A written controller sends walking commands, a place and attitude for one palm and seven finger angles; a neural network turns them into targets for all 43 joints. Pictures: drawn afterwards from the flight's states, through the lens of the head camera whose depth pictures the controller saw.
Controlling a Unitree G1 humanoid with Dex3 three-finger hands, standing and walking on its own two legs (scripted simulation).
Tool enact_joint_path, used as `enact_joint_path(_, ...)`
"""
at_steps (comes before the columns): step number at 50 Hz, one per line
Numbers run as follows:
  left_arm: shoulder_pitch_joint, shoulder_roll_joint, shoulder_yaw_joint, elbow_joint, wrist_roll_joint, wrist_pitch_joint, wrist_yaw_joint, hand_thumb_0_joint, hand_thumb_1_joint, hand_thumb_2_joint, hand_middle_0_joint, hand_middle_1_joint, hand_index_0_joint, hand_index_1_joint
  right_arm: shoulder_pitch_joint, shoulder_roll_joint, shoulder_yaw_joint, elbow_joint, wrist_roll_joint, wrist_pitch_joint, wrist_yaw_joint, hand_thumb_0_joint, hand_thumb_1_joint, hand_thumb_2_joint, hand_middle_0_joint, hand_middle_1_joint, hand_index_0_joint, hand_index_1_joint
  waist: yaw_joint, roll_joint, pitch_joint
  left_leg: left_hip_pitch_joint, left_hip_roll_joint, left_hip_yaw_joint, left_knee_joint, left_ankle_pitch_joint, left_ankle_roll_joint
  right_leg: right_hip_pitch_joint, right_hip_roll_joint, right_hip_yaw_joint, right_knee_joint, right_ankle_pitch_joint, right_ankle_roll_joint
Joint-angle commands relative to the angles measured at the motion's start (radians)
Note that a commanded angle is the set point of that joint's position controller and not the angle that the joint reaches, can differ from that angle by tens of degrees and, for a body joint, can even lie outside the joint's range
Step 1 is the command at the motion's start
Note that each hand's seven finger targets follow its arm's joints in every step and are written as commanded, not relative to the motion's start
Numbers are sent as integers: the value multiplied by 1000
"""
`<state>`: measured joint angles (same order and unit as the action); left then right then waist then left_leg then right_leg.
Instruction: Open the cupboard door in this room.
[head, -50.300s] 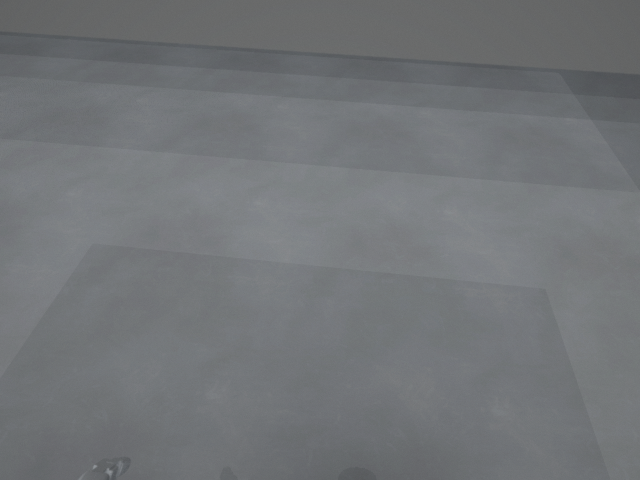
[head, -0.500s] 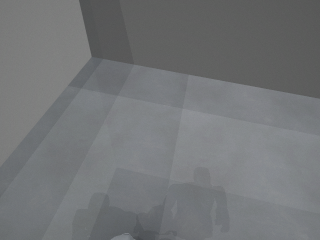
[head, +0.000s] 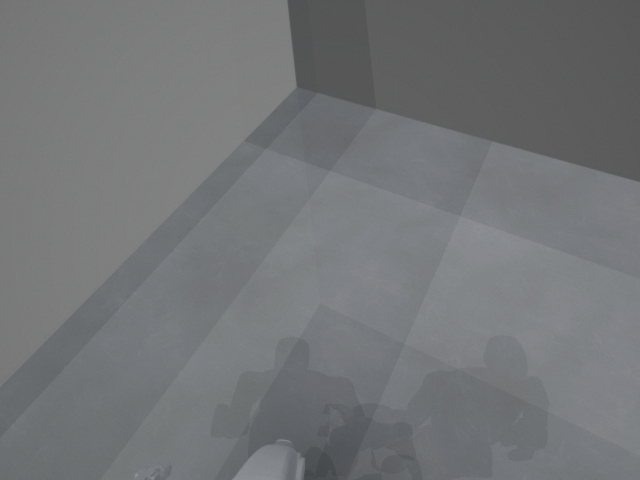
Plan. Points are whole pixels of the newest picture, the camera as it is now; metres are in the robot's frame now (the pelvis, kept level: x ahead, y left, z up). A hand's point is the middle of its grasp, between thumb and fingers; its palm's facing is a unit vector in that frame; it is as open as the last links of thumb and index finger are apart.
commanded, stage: turn to face it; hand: left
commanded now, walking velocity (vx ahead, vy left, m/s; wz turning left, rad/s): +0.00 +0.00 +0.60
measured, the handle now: out of the picture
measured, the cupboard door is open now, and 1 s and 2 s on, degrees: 51 51 51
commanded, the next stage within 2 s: none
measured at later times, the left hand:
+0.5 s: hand out of the picture +0.03 +0.21 -0.16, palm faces +0.34 -0.89 -0.29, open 7.4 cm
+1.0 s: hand out of the picture -0.04 +0.12 -0.18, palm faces +0.64 -0.74 -0.23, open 7.4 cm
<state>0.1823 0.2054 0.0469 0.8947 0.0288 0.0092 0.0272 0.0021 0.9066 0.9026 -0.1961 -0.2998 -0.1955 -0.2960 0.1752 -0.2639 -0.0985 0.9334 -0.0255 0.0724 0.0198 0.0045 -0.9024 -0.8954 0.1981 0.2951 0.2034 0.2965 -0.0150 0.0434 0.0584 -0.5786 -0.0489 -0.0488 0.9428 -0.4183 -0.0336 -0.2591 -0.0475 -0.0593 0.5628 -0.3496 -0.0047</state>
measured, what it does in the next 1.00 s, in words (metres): steps on the spot, turning left: left foot, then right foot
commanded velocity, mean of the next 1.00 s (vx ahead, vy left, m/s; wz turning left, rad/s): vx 0.00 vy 0.00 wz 0.60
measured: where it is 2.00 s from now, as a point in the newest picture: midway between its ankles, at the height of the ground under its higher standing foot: outside the picture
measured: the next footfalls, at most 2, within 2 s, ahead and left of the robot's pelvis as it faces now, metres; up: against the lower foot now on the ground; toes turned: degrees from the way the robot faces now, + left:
left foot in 0.28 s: +0.05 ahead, +0.12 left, +0.00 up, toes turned +17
right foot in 0.60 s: +0.13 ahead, -0.15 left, +0.00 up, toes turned +20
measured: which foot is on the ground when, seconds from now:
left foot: up 0.00-0.26, down 0.28-0.60, up 0.62-0.96, down 0.98-1.00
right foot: down 0.00-0.28, up 0.30-0.58, down 0.60-0.98, up 1.00-1.00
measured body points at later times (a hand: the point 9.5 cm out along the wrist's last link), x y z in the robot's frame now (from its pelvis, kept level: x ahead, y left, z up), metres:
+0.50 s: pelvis +0.02 -0.03 +0.00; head +0.06 -0.02 +0.44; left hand +0.01 +0.26 -0.14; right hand +0.21 -0.24 -0.14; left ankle +0.02 +0.11 -0.73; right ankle +0.07 -0.16 -0.69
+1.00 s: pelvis +0.04 -0.06 -0.01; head +0.08 -0.02 +0.43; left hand -0.08 +0.16 -0.16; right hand +0.30 -0.19 -0.14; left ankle -0.02 +0.03 -0.74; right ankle +0.09 -0.17 -0.72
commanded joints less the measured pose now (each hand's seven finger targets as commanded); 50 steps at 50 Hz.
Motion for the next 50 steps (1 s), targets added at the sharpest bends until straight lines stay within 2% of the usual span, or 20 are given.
enact_joint_path(1,12,149,29,-72,-8,-27,11,0,900,900,-200,-300,-200,-300,-42,-47,-3,-94,8,-24,6,0,-900,-900,200,300,200,300,-1,-263,-64,-92,69,60,200,-3,-34,195,-255,66,-157,712,-100)
enact_joint_path(7,155,207,44,-30,-1,-24,7,0,900,900,-200,-300,-200,-300,-164,-16,27,-121,14,-28,14,0,-900,-900,200,300,200,300,69,-248,-68,40,41,168,-133,1,-25,290,-273,-9,-73,916,-82)
enact_joint_path(10,137,228,53,-32,-1,-26,3,0,900,900,-200,-300,-200,-300,-129,-37,24,-122,14,-36,10,0,-900,-900,200,300,200,300,46,-274,-105,168,17,196,-277,29,-2,273,-285,-41,14,973,-70)
enact_joint_path(12,105,233,54,-42,-14,-28,-1,0,900,900,-200,-300,-200,-300,-11,-84,13,-93,6,-45,4,0,-900,-900,200,300,200,300,-26,-210,-173,390,17,187,-451,225,26,179,-271,-90,192,894,-22)
enact_joint_path(13,76,204,51,-65,-20,-26,-7,0,900,900,-200,-300,-200,-300,79,-166,-11,-73,-1,-52,-1,0,-900,-900,200,300,200,300,-81,-35,-242,620,172,17,-475,526,93,-43,-213,-128,382,554,32)
enact_joint_path(14,31,124,27,-113,-27,-21,-13,0,900,900,-200,-300,-200,-300,157,-272,-39,-64,2,-56,-10,0,-900,-900,200,300,200,300,-119,260,-268,740,467,-396,-489,1026,275,-331,-58,-96,625,-290,95)
enact_joint_path(15,-44,154,26,-141,-18,0,-1,0,900,900,-200,-300,-200,-300,195,-273,-35,-42,12,-44,-16,0,-900,-900,200,300,200,300,-120,107,-248,693,498,-354,-478,1046,321,-360,-73,47,688,-308,76)
enact_joint_path(16,-34,142,30,-149,-14,4,2,0,900,900,-200,-300,-200,-300,135,-265,-29,-63,6,-46,-21,0,-900,-900,200,300,200,300,-83,46,-186,597,493,-301,-521,815,315,-371,-91,58,687,-275,82)
enact_joint_path(20,23,136,44,-78,-8,28,-18,0,900,900,-200,-300,-200,-300,-82,-184,-5,-119,-1,-48,-31,0,-900,-900,200,300,200,300,13,168,-67,297,273,-165,-606,299,184,-234,-57,57,543,-105,82)
enact_joint_path(28,133,129,50,-62,-9,6,-19,0,900,900,-200,-300,-200,-300,-122,-186,-27,-147,1,-30,-19,0,-900,-900,200,300,200,300,69,58,-76,62,180,-217,-501,43,125,128,34,-12,-6,44,67)
enact_joint_path(29,169,185,63,-61,1,-5,-11,0,900,900,-200,-300,-200,-300,-116,-132,-21,-156,9,-30,-16,0,-900,-900,200,300,200,300,91,-100,-88,-35,85,-135,-333,-15,72,213,-96,127,-186,-54,31)
enact_joint_path(30,174,291,78,-79,13,-13,-2,0,900,900,-200,-300,-200,-300,-123,-60,-11,-180,15,-32,-10,0,-900,-900,200,300,200,300,111,-406,-91,-134,-39,36,-32,-152,-7,204,-390,482,-352,-123,-77)
enact_joint_path(31,128,281,66,-95,1,-10,5,0,900,900,-200,-300,-200,-300,-142,-106,-16,-181,7,-33,-7,0,-900,-900,200,300,200,300,93,-338,-73,-85,30,-17,190,-184,8,71,-467,489,-355,-40,-143)
enact_joint_path(34,-24,175,36,-123,-6,-14,4,0,900,900,-200,-300,-200,-300,-65,-81,-14,-115,2,-17,5,0,-900,-900,200,300,200,300,-6,-262,-48,-38,81,8,343,-7,-14,20,-296,186,-254,210,-103)
enact_joint_path(36,-5,154,33,-118,-3,-19,7,0,900,900,-200,-300,-200,-300,-58,-51,-3,-106,9,-15,10,0,-900,-900,200,300,200,300,-4,-273,-68,-9,80,53,239,5,-30,89,-264,54,-205,442,-89)
enact_joint_path(42,138,208,57,-61,2,-22,7,0,900,900,-200,-300,-200,-300,-138,-6,25,-120,17,-32,13,0,-900,-900,200,300,200,300,77,-235,-118,89,57,155,-160,-39,-26,279,-312,-11,-95,746,-104)
enact_joint_path(46,102,217,66,-53,-4,-17,-2,0,900,900,-200,-300,-200,-300,-61,-36,18,-105,16,-37,7,0,-900,-900,200,300,200,300,29,-238,-122,282,44,171,-375,98,1,169,-315,-69,-10,636,-55)
enact_joint_path(47,80,210,65,-58,-11,-13,-5,0,900,900,-200,-300,-200,-300,-4,-65,9,-90,12,-42,7,0,-900,-900,200,300,200,300,-9,-176,-140,411,60,148,-479,219,15,79,-301,-105,84,544,-17)
enact_joint_path(49,-7,95,33,-133,-19,-1,-12,0,900,900,-200,-300,-200,-300,144,-254,-41,-62,1,-48,-11,0,-900,-900,200,300,200,300,-99,289,-182,635,474,-406,-575,818,254,-365,-80,-105,497,-338,102)
enact_joint_path(50,-75,130,30,-149,-8,11,-5,0,900,900,-200,-300,-200,-300,178,-243,-35,-39,3,-43,-18,0,-900,-900,200,300,200,300,-104,142,-164,603,492,-350,-548,814,294,-378,-93,20,578,-308,80)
